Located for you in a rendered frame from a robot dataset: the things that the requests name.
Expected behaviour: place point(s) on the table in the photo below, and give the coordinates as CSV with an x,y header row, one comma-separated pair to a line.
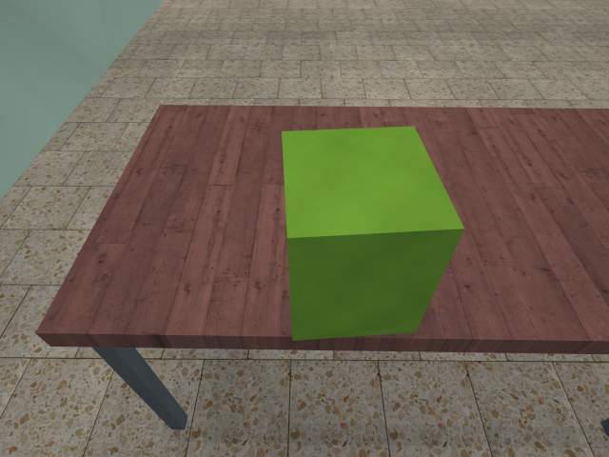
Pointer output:
x,y
190,250

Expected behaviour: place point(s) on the carton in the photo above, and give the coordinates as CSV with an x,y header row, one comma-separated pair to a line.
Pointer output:
x,y
370,231

